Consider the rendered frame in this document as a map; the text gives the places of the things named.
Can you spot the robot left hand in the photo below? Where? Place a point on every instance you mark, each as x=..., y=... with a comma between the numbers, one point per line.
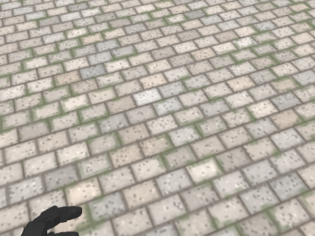
x=50, y=218

